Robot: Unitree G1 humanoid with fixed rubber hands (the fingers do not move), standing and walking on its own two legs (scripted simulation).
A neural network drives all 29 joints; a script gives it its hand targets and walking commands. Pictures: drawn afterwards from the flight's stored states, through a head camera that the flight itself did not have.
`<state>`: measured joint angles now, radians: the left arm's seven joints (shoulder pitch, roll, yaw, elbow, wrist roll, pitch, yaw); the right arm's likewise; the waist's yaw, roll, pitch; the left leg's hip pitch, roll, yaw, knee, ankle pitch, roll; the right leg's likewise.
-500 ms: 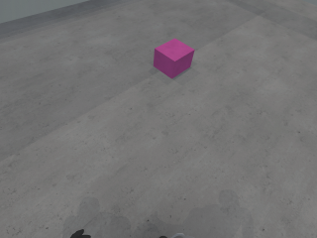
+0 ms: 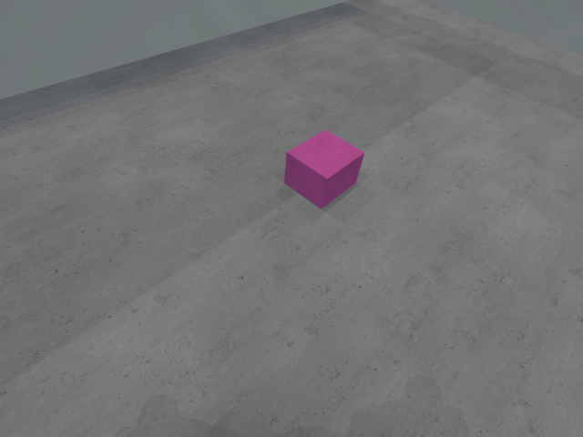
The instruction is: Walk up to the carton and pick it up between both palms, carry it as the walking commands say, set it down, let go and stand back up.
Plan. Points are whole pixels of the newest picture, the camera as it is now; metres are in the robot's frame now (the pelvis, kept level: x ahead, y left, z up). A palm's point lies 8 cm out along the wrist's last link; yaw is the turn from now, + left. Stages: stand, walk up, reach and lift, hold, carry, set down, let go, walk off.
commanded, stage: walk up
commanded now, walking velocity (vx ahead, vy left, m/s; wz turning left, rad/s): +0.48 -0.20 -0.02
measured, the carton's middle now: (323, 168) +1.44 -0.17 -0.67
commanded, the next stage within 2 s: none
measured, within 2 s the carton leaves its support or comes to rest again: neither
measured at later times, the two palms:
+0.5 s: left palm (216, 340) +0.31 +0.14 -0.12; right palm (514, 396) +0.25 -0.37 -0.13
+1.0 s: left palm (204, 280) +0.45 +0.19 -0.15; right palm (415, 216) +0.64 -0.28 -0.13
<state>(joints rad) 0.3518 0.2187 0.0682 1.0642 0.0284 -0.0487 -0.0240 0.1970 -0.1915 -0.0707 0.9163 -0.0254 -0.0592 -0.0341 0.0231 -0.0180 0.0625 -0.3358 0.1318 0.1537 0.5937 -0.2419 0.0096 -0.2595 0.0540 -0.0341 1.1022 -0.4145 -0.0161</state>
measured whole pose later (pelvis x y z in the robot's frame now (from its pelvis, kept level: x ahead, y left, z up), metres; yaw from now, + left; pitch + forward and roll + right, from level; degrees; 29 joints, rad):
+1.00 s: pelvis +0.52 -0.05 -0.01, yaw +0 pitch +0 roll -2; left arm 0.38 0.19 0.06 1.11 0.02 -0.07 0.01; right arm 0.10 -0.17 -0.08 0.94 -0.03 -0.06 0.02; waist 0.04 -0.02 0.10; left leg -0.44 0.08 0.16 0.63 -0.19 0.06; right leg -0.14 -0.08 -0.05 1.00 -0.47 0.02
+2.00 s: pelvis +0.96 -0.09 +0.00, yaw +2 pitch +1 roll -3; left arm 0.40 0.16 0.04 1.09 0.02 -0.08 0.01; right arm 0.12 -0.18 -0.06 0.94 -0.02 0.00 0.04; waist 0.07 0.03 0.05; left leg -0.47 0.13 0.08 0.64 -0.13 -0.06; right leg -0.07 -0.07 -0.16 0.35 -0.27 0.07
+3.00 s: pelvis +0.98 -0.16 +0.01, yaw +2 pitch +2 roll -1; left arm 0.31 0.14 0.02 1.10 0.03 -0.05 0.03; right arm 0.27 -0.18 -0.06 1.06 -0.03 0.03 0.00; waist 0.02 0.03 -0.02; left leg -0.29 0.05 0.05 0.70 -0.39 -0.04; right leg -0.12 0.01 -0.12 0.30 -0.22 -0.03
